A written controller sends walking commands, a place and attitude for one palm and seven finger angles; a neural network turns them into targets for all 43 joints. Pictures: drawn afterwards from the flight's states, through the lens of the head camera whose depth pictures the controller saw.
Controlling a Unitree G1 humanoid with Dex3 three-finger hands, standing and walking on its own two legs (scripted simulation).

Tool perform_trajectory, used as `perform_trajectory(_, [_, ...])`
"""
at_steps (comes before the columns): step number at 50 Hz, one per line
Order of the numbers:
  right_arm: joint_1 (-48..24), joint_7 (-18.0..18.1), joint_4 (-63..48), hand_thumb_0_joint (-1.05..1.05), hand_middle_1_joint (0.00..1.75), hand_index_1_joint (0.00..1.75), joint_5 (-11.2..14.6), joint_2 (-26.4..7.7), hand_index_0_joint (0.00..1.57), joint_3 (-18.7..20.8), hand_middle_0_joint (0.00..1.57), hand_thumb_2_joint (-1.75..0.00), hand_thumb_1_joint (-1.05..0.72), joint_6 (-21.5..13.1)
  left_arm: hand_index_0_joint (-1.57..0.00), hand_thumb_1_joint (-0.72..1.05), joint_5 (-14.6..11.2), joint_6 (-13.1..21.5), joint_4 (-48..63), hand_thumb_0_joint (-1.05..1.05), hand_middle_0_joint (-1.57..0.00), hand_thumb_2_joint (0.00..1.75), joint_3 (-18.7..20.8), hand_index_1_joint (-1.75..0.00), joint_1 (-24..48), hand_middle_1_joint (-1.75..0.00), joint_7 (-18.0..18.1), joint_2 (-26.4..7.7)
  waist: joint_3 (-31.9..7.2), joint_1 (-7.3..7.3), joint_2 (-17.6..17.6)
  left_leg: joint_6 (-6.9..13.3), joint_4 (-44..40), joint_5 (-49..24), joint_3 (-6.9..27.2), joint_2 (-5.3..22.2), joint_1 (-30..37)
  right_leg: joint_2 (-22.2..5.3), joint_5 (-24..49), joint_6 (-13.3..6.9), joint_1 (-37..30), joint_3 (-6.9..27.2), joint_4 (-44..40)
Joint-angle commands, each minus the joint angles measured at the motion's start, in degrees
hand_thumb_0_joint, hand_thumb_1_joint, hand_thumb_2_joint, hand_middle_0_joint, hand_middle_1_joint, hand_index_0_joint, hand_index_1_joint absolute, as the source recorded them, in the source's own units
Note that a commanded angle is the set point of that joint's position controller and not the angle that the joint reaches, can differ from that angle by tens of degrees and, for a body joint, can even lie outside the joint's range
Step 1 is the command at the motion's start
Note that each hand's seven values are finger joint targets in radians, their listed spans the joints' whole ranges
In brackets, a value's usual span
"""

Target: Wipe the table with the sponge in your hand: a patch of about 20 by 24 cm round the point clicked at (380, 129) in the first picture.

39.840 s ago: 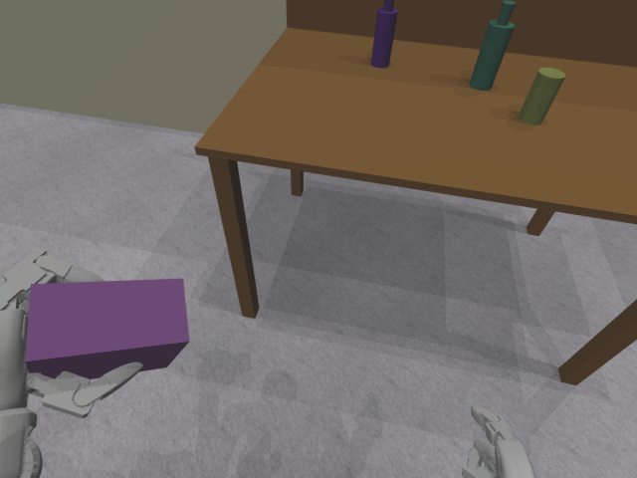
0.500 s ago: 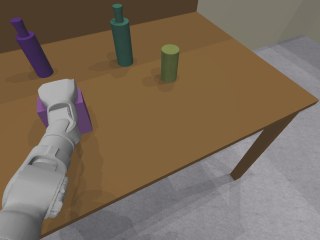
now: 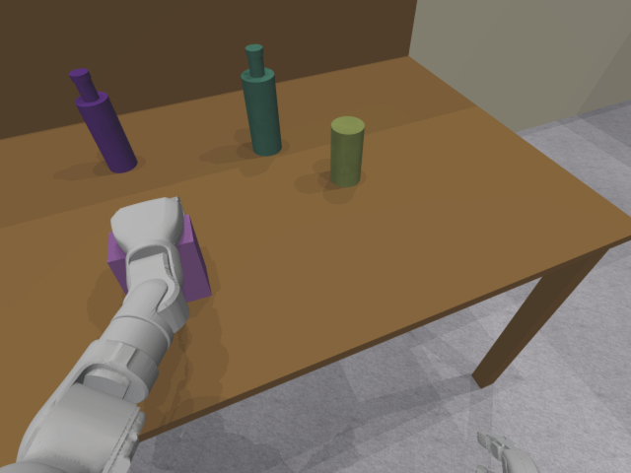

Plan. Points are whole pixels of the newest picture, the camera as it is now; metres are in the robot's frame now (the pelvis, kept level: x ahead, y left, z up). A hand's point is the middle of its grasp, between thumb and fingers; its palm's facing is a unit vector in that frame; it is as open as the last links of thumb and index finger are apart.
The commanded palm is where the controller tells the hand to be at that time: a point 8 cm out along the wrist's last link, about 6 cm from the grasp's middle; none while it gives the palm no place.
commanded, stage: wipe back along the third lane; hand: left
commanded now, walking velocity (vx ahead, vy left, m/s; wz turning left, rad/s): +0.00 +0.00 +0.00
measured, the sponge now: (167, 274) +0.38 +0.26 +0.01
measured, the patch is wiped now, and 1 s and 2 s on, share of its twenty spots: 0.90 0.90 0.90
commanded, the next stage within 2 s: slide back across to the middle lane in 0.80 s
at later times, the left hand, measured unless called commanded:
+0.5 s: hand (172, 279) +0.34 +0.23 +0.06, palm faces -0.02 -0.04 -1.00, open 10.4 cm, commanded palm +0.30 +0.20 +0.09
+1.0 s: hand (182, 302) +0.31 +0.20 +0.06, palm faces +0.01 -0.06 -1.00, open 10.4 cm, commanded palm +0.27 +0.20 +0.10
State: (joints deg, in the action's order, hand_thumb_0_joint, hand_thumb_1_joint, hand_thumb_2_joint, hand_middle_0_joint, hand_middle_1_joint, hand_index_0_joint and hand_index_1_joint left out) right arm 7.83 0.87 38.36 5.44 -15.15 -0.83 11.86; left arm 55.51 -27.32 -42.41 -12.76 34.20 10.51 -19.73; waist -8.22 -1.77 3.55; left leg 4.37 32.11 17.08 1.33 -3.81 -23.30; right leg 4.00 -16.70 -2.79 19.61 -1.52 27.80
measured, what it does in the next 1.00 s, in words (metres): stands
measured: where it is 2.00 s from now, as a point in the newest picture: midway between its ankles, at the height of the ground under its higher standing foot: outside the picture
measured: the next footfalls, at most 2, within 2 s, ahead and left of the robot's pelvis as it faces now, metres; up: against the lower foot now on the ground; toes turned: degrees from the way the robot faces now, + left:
none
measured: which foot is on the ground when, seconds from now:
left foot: down 0.00-1.00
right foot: down 0.00-1.00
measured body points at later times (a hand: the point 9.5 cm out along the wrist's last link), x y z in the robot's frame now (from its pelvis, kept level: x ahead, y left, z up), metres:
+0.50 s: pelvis -0.01 -0.02 +0.00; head -0.02 -0.05 +0.45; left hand +0.34 +0.22 +0.11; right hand +0.17 -0.26 -0.10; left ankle -0.02 +0.07 -0.73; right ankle -0.04 -0.09 -0.73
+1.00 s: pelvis -0.02 -0.03 +0.00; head -0.03 -0.07 +0.45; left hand +0.30 +0.20 +0.11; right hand +0.20 -0.26 -0.09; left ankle -0.02 +0.07 -0.73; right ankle -0.04 -0.09 -0.73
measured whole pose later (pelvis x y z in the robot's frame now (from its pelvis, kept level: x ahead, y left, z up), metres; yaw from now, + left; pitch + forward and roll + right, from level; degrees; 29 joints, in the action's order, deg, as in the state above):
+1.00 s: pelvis -0.02 -0.03 +0.00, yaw -1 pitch +3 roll +0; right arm 2.6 1.0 36.9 6.3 -15.3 -1.9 11.3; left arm 55.0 -33.9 -19.9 -14.6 14.7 9.3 -17.4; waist -6.5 -3.3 4.7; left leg 2.2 29.9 16.0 0.2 -2.5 -16.5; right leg 5.2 -16.6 -5.1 14.8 -0.4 28.9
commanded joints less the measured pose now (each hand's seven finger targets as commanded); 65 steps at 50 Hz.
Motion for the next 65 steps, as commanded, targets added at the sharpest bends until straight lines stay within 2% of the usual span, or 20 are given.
perform_trajectory(1, [-5.7,0.8,-7.9,0.00,0.30,0.30,0.0,-7.6,0.20,2.0,0.20,-0.90,-0.90,-1.9,-1.20,0.10,-1.4,-0.6,6.3,0.00,-1.20,1.30,-0.5,-1.60,6.5,-1.60,-2.7,-1.8,-11.5,1.56,-6.4,-1.8,-1.9,-23.0,1.2,2.5,9.7,-1.7,26.5,-1.4,-6.7,1.7,-1.7])
perform_trajectory(10, [-8.2,1.1,-8.9,0.00,0.30,0.30,0.4,-7.9,0.20,1.6,0.20,-0.90,-0.90,-2.3,-1.20,0.10,-2.1,-2.7,12.2,0.00,-1.20,1.30,2.7,-1.60,-0.3,-1.60,-3.3,-5.6,-8.2,0.62,-7.4,-1.2,-3.4,-19.0,0.3,1.8,7.4,-2.0,27.2,-1.1,-10.1,3.2,-2.5])
perform_trajectory(19, [-10.2,1.5,-9.7,0.00,0.30,0.30,0.5,-7.5,0.20,1.5,0.20,-0.90,-0.90,-2.9,-1.20,0.10,-1.7,-2.9,14.7,0.00,-1.20,1.30,1.6,-1.60,-3.0,-1.60,-3.8,-4.2,-7.5,0.39,-7.2,-1.1,-4.1,-15.2,0.2,1.6,7.6,-2.0,22.0,-1.1,-9.3,4.0,-3.3])
perform_trajectory(26, [-11.9,1.1,-10.4,0.00,0.30,0.30,0.6,-7.0,0.20,1.5,0.20,-0.90,-0.90,-3.3,-1.20,0.10,-1.7,-3.2,17.5,0.00,-1.20,1.30,-1.7,-1.60,-5.3,-1.60,-3.4,0.2,-6.9,0.02,-6.7,-1.2,-4.3,-13.9,0.5,1.7,8.6,-1.8,18.9,-1.3,-7.6,3.7,-3.4])
perform_trajectory(28, [-12.5,1.1,-10.2,0.00,0.30,0.30,0.5,-7.1,0.20,1.4,0.20,-0.90,-0.90,-3.2,-1.20,0.10,-1.8,-3.7,17.8,0.00,-1.20,1.30,-0.2,-1.60,-4.5,-1.60,-3.1,-1.5,-6.0,-0.16,-7.1,-1.3,-4.7,-12.9,0.7,1.8,8.1,-1.7,17.9,-1.5,-7.2,4.3,-3.6])
perform_trajectory(30, [-12.6,1.0,-10.5,0.00,0.30,0.30,0.6,-6.8,0.20,1.4,0.20,-0.90,-0.90,-3.3,-1.20,0.10,-1.9,-4.2,18.2,0.00,-1.20,1.30,-2.1,-1.60,-5.5,-1.60,-3.1,0.8,-5.8,0.10,-8.0,-1.1,-4.5,-12.7,0.4,1.7,8.2,-1.8,18.1,-1.2,-7.4,4.0,-3.7])
perform_trajectory(38, [-14.8,0.6,-10.9,0.00,0.30,0.30,0.5,-6.9,0.20,1.2,0.20,-0.90,-0.90,-3.3,-1.20,0.10,-2.5,-5.5,22.0,0.00,-1.20,1.30,-0.6,-1.60,-10.9,-1.60,-2.9,-0.2,-6.7,-1.07,-8.7,-1.4,-4.3,-13.6,0.5,1.6,8.2,-1.8,20.3,-1.3,-9.2,5.1,-3.0])
perform_trajectory(41, [-15.5,0.1,-11.4,0.00,0.30,0.30,0.7,-6.4,0.20,1.1,0.20,-0.90,-0.90,-3.3,-1.20,0.10,-2.6,-6.1,24.1,0.00,-1.20,1.30,-2.6,-1.60,-13.7,-1.60,-3.0,2.0,-5.4,-0.99,-8.1,-1.4,-4.1,-14.3,0.3,1.6,8.6,-1.8,21.2,-1.2,-9.0,4.6,-2.6])
perform_trajectory(43, [-16.0,0.2,-11.2,0.00,0.30,0.30,0.7,-6.7,0.20,1.1,0.20,-0.90,-0.90,-3.2,-1.20,0.10,-2.7,-6.7,24.8,0.00,-1.20,1.30,-0.4,-1.60,-13.2,-1.60,-2.8,-0.5,-4.9,-1.29,-7.9,-1.4,-4.4,-13.6,0.5,1.6,8.3,-1.6,20.4,-1.4,-8.8,5.4,-2.9])
perform_trajectory(45, [-15.9,0.5,-10.9,0.00,0.30,0.30,0.8,-6.4,0.20,1.0,0.20,-0.90,-0.90,-3.2,-1.20,0.10,-2.2,-7.2,24.3,0.00,-1.20,1.30,-2.1,-1.60,-10.6,-1.60,-2.8,0.8,-4.4,-0.47,-8.8,-1.4,-4.3,-12.8,0.3,1.5,8.3,-1.7,19.4,-1.1,-8.2,5.2,-2.9])
perform_trajectory(48, [-17.0,0.8,-11.2,0.00,0.30,0.30,0.5,-6.7,0.20,1.0,0.20,-0.90,-0.90,-3.2,-1.20,0.10,-1.9,-7.2,27.0,0.00,-1.20,1.30,2.7,-1.60,-12.1,-1.60,-2.7,-4.8,-6.3,-2.06,-7.1,-1.3,-4.5,-13.9,0.5,1.3,9.0,-1.8,20.7,-1.5,-10.4,6.4,-2.7])
perform_trajectory(49, [-16.8,0.8,-11.5,0.00,0.30,0.30,0.5,-6.3,0.20,0.9,0.20,-0.90,-0.90,-3.3,-1.20,0.10,-1.9,-7.1,28.6,0.00,-1.20,1.30,1.2,-1.60,-11.4,-1.60,-2.8,-3.3,-7.0,-1.65,-6.5,-1.2,-4.3,-14.6,0.3,1.2,9.4,-2.0,21.5,-1.3,-11.3,5.7,-2.3])
perform_trajectory(52, [-16.8,1.3,-11.6,0.00,0.30,0.30,0.4,-6.3,0.20,0.8,0.20,-0.90,-0.90,-3.8,-1.20,0.10,-1.6,-6.7,29.4,0.00,-1.20,1.30,3.6,-1.60,-12.8,-1.60,-3.1,-6.2,-7.1,-2.11,-6.8,-1.1,-4.5,-15.0,0.0,0.8,9.6,-1.9,22.6,-1.2,-12.5,6.6,-2.7])
perform_trajectory(53, [-17.1,1.4,-11.3,0.00,0.30,0.30,0.2,-6.7,0.20,0.8,0.20,-0.90,-0.90,-3.8,-1.20,0.10,-1.4,-6.4,30.0,0.00,-1.20,1.30,7.1,-1.60,-13.3,-1.60,-3.0,-10.2,-7.1,-2.67,-6.5,-1.2,-4.6,-14.9,0.4,0.9,9.5,-1.8,22.4,-1.4,-12.7,7.6,-2.7])
perform_trajectory(54, [-17.1,1.5,-11.5,0.00,0.30,0.30,0.2,-6.2,0.20,0.7,0.20,-0.90,-0.90,-4.0,-1.20,0.10,-1.5,-6.1,30.8,0.00,-1.20,1.30,5.3,-1.60,-13.8,-1.60,-3.3,-8.1,-6.7,-2.34,-6.0,-1.1,-4.5,-15.3,0.0,0.7,9.5,-1.9,23.5,-1.2,-13.2,7.3,-2.6])
perform_trajectory(56, [-17.3,1.6,-11.5,0.00,0.30,0.30,0.1,-6.3,0.20,0.6,0.20,-0.90,-0.90,-4.4,-1.20,0.10,-1.3,-5.6,31.8,0.00,-1.20,1.30,6.1,-1.60,-14.5,-1.60,-3.5,-9.5,-5.8,-2.51,-5.4,-1.1,-4.9,-15.2,0.0,0.6,9.6,-1.8,23.2,-1.2,-13.1,7.6,-2.9])
perform_trajectory(58, [-17.4,1.9,-11.1,0.00,0.30,0.30,-0.1,-6.7,0.20,0.6,0.20,-0.90,-0.90,-4.6,-1.20,0.10,-1.2,-5.2,31.9,0.00,-1.20,1.30,10.1,-1.60,-14.9,-1.60,-3.8,-14.3,-4.9,-3.00,-5.4,-1.1,-5.2,-14.0,0.4,0.5,9.2,-1.7,21.0,-1.4,-12.9,9.0,-3.6])
perform_trajectory(59, [-17.0,2.0,-11.0,0.00,0.30,0.30,-0.1,-6.4,0.20,0.6,0.20,-0.90,-0.90,-4.8,-1.20,0.10,-1.1,-4.9,31.6,0.00,-1.20,1.30,7.7,-1.60,-14.1,-1.60,-4.0,-11.6,-4.4,-2.29,-4.8,-1.0,-5.2,-14.0,-0.1,0.4,9.3,-1.8,21.1,-1.2,-12.7,8.3,-3.7])
perform_trajectory(63, [-16.7,2.0,-11.0,0.00,0.30,0.30,-0.3,-6.9,0.20,0.9,0.20,-0.90,-0.90,-5.7,-1.20,0.10,-1.8,-2.9,33.0,0.00,-1.20,1.30,11.7,-1.60,-19.2,-1.60,-4.6,-15.3,-5.8,-3.33,-4.7,-1.0,-4.9,-14.9,0.3,0.2,9.3,-1.9,23.9,-1.3,-14.3,9.7,-3.5])
perform_trajectory(65, [-16.1,2.2,-10.9,0.00,0.30,0.30,-0.3,-6.8,0.20,1.0,0.20,-0.90,-0.90,-6.0,-1.20,0.10,-2.0,-1.9,33.0,0.00,-1.20,1.30,10.3,-1.60,-19.7,-1.60,-4.9,-13.5,-4.6,-2.71,-5.5,-0.9,-4.9,-14.1,0.0,0.2,9.1,-1.9,22.7,-1.0,-13.4,9.0,-3.9])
